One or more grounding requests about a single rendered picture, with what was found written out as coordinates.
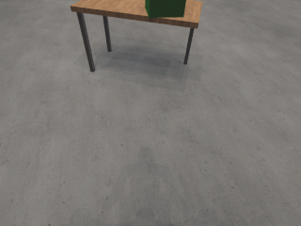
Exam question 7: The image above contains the carton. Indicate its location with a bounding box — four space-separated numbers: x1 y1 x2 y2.
145 0 186 18

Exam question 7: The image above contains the table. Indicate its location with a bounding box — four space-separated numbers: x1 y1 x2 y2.
70 0 203 73

